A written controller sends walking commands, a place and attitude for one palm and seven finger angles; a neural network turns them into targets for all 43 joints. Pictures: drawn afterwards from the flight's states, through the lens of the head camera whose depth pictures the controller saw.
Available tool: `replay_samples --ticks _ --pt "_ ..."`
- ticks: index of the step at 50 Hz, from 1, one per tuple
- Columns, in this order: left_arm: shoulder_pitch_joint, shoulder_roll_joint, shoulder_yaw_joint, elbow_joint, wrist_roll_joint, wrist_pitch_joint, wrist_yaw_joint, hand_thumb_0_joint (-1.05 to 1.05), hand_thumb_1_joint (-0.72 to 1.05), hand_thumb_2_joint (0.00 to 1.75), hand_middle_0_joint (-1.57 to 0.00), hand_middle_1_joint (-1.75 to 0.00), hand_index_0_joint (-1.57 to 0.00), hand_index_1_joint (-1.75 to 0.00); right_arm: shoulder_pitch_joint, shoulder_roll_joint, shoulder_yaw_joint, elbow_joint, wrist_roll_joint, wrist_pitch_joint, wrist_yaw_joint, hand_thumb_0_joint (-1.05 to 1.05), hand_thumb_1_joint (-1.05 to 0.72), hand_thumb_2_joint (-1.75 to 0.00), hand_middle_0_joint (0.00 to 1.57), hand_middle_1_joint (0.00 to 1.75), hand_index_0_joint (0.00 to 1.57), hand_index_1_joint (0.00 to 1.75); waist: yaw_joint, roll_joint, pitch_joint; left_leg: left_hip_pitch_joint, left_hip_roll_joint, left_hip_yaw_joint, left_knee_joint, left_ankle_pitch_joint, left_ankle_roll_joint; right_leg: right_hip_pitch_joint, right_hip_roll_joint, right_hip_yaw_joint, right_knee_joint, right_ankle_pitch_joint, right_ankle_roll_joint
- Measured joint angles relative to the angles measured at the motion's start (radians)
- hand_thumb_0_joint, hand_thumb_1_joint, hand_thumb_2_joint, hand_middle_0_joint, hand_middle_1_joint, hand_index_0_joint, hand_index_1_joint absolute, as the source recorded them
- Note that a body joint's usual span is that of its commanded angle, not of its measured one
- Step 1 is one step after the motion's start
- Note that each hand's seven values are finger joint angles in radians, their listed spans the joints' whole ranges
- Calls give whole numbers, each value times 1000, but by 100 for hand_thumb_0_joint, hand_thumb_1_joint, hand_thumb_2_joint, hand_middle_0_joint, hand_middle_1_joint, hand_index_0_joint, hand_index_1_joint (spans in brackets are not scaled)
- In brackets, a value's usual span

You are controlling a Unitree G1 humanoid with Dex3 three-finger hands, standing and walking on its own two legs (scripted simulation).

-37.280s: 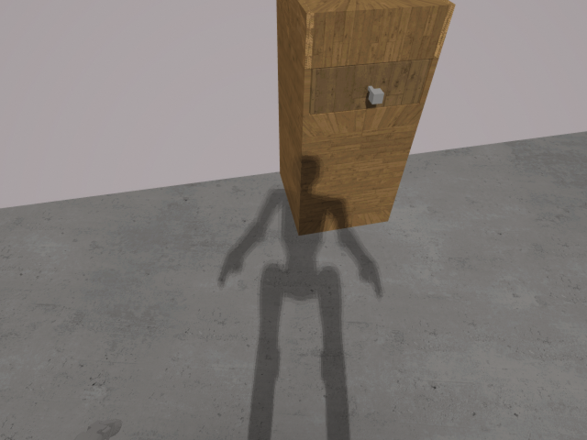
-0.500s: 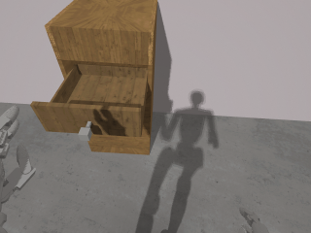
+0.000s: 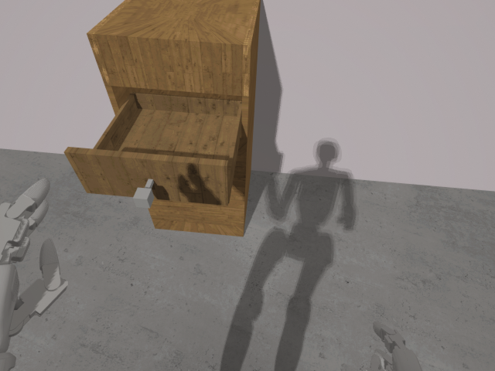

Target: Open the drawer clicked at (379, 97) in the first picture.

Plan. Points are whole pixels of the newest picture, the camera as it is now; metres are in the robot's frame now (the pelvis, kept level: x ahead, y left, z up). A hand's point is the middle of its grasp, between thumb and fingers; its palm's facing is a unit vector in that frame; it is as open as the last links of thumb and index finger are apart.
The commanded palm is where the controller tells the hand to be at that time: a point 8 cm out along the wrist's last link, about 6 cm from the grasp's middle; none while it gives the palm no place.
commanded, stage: let the arm hang, fingers relaxed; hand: left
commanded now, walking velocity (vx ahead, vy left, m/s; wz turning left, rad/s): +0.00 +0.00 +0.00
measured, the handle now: (146, 192) +0.52 +0.27 -0.09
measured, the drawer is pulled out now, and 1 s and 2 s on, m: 0.30 0.30 0.30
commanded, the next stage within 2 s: look to check the result in 1.16 s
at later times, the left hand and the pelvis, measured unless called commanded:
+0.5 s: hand out of the picture +0.04 +0.20 -0.18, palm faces +0.08 -0.97 -0.21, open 7.0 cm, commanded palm none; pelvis +0.02 +0.00 -0.01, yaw +2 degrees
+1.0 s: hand out of the picture +0.02 +0.19 -0.18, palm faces +0.04 -0.98 -0.19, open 7.3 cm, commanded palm none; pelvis +0.02 +0.02 +0.00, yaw +1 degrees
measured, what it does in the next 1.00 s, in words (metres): steps on the spot: left foot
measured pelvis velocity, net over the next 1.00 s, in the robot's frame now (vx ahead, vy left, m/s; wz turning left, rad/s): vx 0.02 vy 0.02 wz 0.01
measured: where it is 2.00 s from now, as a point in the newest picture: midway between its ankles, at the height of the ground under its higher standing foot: outside the picture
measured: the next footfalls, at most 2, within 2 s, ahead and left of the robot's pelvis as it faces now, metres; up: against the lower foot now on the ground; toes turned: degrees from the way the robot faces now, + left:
left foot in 0.04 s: +0.05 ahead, +0.13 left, +0.00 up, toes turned +2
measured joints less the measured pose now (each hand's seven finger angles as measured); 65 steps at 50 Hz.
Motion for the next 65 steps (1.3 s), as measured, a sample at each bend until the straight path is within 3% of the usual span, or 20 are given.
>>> replay_samples --ticks 2,4,5,8,9,11,14,16,18,22,29,36,45,65 --pt "-3 15 15 -29 -6 -11 8 1 88 90 -22 -30 -21 -31 -4 -22 -8 -21 0 -7 -5 1 -90 -90 21 30 20 30 -5 32 -2 48 17 -31 -110 21 9 -31 22 -13 52 -37 12" --pt "-61 26 20 25 7 -29 0 1 89 90 -22 -30 -21 -31 -22 -26 -24 -5 -2 -28 11 1 -90 -90 20 30 20 30 -12 38 13 23 12 -41 -84 128 -17 -77 12 -14 174 -100 47" --pt "-127 17 -9 121 25 -11 -27 1 89 90 -21 -30 -21 -31 -30 -35 -32 20 -7 -33 30 1 -90 -90 20 30 20 30 -12 48 10 4 3 -49 -59 126 -27 -112 1 -4 258 -149 59" --pt "-307 -55 -106 493 49 142 -90 0 89 90 -21 -30 -20 -31 -50 -51 -27 92 -25 8 55 1 -90 -90 20 29 20 30 -13 82 -17 -34 -23 -63 -10 91 -34 -167 -25 53 388 -276 75" --pt "-349 -78 -130 619 51 185 -102 0 90 90 -20 -30 -20 -30 -55 -45 -19 109 -29 22 58 1 -90 -90 20 29 20 30 -13 82 -17 -38 -29 -61 7 79 -34 -160 -33 68 374 -277 76" --pt "-394 -105 -175 833 55 241 -122 0 90 90 -20 -30 -19 -30 -59 -19 4 134 -27 47 61 1 -90 -90 20 29 20 30 -8 53 -3 -43 -41 -43 59 47 -41 -116 -50 99 284 -120 72" --pt "-405 -165 -259 1113 53 277 -153 0 91 90 -20 -30 -19 -30 -51 10 14 181 -17 85 62 1 -90 -90 20 29 20 30 -24 67 34 -32 -13 -67 125 -38 -44 -81 -19 77 304 -166 58" --pt "-382 -204 -298 1241 46 288 -166 1 91 90 -20 -30 -19 -30 -31 26 16 214 -18 103 61 1 -90 -90 20 30 20 30 -25 63 49 -16 2 -81 111 -12 -41 -54 -1 67 276 -182 54" --pt "-373 -226 -273 1324 21 273 -147 -1 95 90 -21 -30 -20 -30 -10 45 18 255 -17 109 57 1 -90 -90 20 30 20 30 -16 41 74 1 12 -89 83 31 -53 -32 10 61 241 -167 55" --pt "-388 -187 -248 1439 25 254 -139 -4 100 90 -21 -30 -20 -30 28 48 11 334 -15 106 37 0 -92 -90 21 30 20 30 16 23 103 30 25 -93 13 48 -64 8 22 59 143 -114 52" --pt "-377 -166 -252 1599 24 247 -140 -2 95 90 -21 -30 -20 -30 58 24 3 419 -9 107 20 0 -92 -90 20 29 20 30 15 59 102 78 26 -80 -59 77 -52 62 22 74 48 -69 62" --pt "-395 -183 -268 1678 22 238 -136 0 92 90 -20 -30 -20 -30 51 47 14 469 -7 98 20 0 -91 -90 20 29 20 30 12 78 86 116 17 -64 -106 97 -43 91 12 89 13 -51 73" --pt "-420 -228 -279 1705 24 224 -133 0 91 90 -20 -30 -20 -30 49 83 20 509 -8 92 22 1 -92 -90 20 29 20 30 8 76 67 130 9 -54 -127 109 -35 98 4 100 2 -43 81" --pt "-395 -245 -272 1737 25 224 -128 0 91 90 -20 -30 -20 -30 79 99 12 528 -7 85 14 0 -91 -90 20 29 20 30 6 58 81 124 1 -47 -127 107 -25 93 -4 107 -1 -42 91"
